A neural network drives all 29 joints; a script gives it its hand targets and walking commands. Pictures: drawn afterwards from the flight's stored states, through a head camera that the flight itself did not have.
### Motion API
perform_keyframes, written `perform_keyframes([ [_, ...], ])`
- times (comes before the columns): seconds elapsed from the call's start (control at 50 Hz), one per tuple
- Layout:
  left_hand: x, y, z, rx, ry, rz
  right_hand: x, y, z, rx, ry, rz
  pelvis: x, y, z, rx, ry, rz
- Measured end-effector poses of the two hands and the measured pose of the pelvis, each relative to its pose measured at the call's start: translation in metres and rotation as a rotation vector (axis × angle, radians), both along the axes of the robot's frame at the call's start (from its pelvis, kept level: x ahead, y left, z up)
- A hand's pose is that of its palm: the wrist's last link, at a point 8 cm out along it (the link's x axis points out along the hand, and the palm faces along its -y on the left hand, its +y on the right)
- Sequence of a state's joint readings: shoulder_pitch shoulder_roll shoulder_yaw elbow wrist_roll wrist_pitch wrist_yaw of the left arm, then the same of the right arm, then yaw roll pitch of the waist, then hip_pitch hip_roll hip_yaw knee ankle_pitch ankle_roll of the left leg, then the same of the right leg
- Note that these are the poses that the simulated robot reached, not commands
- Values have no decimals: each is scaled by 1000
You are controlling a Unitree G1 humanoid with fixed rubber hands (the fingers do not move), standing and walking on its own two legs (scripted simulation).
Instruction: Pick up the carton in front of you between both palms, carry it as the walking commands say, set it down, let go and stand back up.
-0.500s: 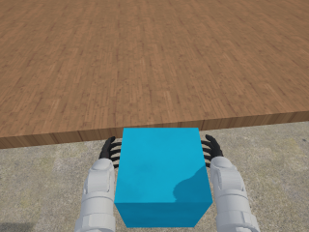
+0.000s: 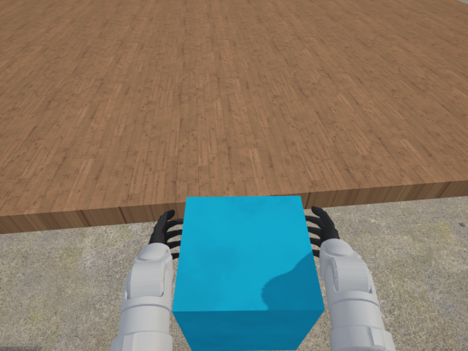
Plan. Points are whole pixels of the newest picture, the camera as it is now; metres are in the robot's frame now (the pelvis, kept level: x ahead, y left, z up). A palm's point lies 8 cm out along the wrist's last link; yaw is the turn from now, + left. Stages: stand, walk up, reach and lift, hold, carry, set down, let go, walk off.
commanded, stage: reach and lift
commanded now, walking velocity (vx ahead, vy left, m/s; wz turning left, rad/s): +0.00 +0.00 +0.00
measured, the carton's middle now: (243, 277) +0.28 +0.00 -0.04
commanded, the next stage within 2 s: hold in 0.06 s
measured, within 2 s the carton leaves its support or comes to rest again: neither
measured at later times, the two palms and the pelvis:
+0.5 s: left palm (158, 256) +0.28 +0.15 +0.04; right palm (333, 251) +0.28 -0.15 +0.05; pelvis -0.01 +0.00 +0.00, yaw +0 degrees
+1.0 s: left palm (147, 198) +0.36 +0.17 +0.10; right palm (315, 199) +0.35 -0.13 +0.10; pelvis +0.08 +0.03 +0.00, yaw -2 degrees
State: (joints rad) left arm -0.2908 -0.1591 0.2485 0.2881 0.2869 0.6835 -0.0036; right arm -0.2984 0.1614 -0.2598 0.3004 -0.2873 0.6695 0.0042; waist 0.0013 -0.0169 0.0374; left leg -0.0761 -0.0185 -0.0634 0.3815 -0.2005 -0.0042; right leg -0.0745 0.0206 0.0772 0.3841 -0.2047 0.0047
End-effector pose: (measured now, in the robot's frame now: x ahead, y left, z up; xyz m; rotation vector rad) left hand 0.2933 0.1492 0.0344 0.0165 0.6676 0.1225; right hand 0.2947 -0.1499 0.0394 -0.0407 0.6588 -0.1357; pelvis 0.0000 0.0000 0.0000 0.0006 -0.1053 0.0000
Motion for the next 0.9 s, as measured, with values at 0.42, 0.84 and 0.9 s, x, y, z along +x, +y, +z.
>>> perform_keyframes([
  [0.42,-16,0,10,8,11,-8,-17,0,9,-4,12,4,-10,0,1,1,-39,2],
  [0.84,20,23,34,-41,-88,31,23,23,38,17,-88,-8,21,18,-8,-5,116,4],
  [0.9,35,29,45,-48,-103,32,36,29,47,22,-102,-11,40,26,-5,-19,151,-26],
])
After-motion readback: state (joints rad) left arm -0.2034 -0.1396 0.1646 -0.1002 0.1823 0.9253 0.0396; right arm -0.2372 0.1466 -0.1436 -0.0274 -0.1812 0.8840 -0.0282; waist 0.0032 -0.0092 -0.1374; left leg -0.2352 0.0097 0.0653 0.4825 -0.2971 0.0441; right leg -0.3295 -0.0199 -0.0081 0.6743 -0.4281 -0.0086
